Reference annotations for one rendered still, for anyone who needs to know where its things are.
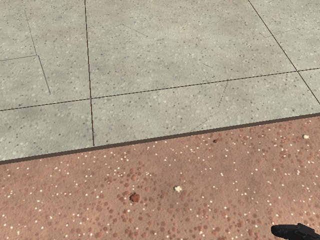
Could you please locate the right robot hand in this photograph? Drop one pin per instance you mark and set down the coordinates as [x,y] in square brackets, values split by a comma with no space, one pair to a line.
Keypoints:
[294,232]

